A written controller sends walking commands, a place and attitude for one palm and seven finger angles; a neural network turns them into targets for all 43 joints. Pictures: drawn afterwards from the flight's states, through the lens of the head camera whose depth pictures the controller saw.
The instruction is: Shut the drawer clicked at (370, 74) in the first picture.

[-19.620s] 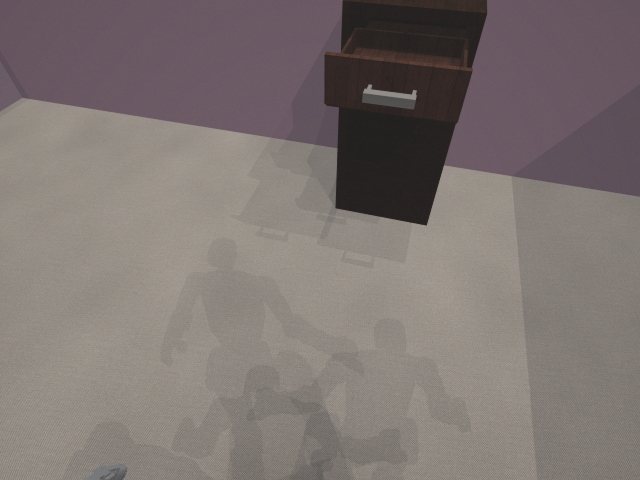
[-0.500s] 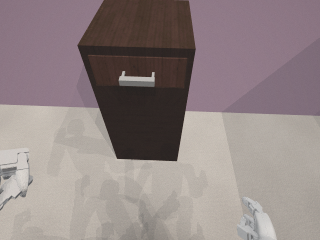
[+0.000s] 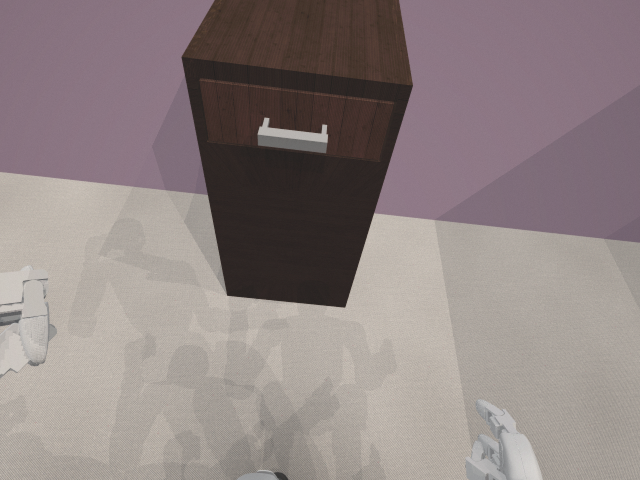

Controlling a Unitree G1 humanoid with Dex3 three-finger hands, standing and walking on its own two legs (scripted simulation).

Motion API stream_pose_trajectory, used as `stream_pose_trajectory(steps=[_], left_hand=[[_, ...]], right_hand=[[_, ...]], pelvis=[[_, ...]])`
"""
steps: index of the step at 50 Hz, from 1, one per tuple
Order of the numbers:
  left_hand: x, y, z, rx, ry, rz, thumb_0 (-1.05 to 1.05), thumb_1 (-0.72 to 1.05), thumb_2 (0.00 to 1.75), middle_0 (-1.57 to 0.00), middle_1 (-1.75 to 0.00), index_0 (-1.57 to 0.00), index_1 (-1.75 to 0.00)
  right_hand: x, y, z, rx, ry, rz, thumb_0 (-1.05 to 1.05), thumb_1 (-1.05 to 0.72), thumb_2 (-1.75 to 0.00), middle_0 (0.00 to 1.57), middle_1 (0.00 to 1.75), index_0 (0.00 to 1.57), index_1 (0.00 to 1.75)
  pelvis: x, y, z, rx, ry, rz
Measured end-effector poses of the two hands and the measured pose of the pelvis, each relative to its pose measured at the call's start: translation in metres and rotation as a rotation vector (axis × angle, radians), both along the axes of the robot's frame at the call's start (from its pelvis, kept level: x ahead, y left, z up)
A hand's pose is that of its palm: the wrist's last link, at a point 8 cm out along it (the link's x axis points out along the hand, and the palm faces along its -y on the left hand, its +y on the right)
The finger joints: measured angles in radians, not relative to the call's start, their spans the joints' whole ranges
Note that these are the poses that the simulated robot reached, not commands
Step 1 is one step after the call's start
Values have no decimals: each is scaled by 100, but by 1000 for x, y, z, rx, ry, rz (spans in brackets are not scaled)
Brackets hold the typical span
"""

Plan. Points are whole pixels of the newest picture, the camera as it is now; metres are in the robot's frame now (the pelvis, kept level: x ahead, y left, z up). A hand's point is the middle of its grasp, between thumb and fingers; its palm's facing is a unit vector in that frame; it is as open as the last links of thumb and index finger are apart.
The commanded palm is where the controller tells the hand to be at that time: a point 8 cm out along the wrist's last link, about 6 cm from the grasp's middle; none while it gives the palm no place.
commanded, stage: step back with the hand held close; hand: left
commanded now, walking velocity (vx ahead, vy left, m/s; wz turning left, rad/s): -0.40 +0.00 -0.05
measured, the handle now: (294, 132) +0.73 +0.08 -0.01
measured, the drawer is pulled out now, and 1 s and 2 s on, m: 0.00 0.00 0.00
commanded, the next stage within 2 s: stop stepping back and stand still in 0.24 s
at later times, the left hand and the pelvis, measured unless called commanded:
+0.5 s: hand out of the picture +0.10 +0.23 +0.17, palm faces +0.31 -0.85 -0.42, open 3.2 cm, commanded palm +0.05 +0.27 +0.18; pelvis -0.10 -0.01 +0.00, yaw -3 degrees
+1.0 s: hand out of the picture +0.07 +0.23 +0.17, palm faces +0.37 -0.82 -0.44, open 3.3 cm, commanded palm +0.00 +0.27 +0.18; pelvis -0.13 -0.01 +0.00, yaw -1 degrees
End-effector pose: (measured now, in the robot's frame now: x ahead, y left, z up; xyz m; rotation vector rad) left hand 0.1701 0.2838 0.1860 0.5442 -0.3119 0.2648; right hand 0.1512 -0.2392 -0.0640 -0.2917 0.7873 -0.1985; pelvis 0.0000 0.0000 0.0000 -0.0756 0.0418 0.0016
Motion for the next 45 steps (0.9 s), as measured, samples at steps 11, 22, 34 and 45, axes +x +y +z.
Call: stream_pose_trajectory(steps=[11, 22, 34, 45], left_hand=[[-37, -18, 4, -46, 39, -91, 1, 89, 90, -140, -160, -141, -160], [-105, -25, 8, -14, 5, -75, 1, 89, 90, -140, -160, -141, -160], [-140, -25, 2, -26, 51, -21, 1, 89, 90, -140, -160, -141, -160], [-146, -1, -14, -87, -19, 93, 1, 89, 90, -141, -160, -141, -160]], right_hand=[[-28, 18, 10, 53, -60, 64, 1, -90, -89, 21, 30, 20, 30], [-117, -17, -11, 44, 3, -59, 1, -90, -89, 21, 30, 20, 30], [-171, -16, -6, 52, -39, -66, 2, -90, -89, 20, 30, 20, 30], [-164, -6, -22, 35, -25, -39, 2, -90, -89, 20, 30, 20, 30]], pelvis=[[-46, -4, 7, 0, 60, -57], [-90, -9, -4, 38, -9, -77], [-133, -10, 4, 48, -46, -29], [-133, -1, -9, 65, -72, -30]])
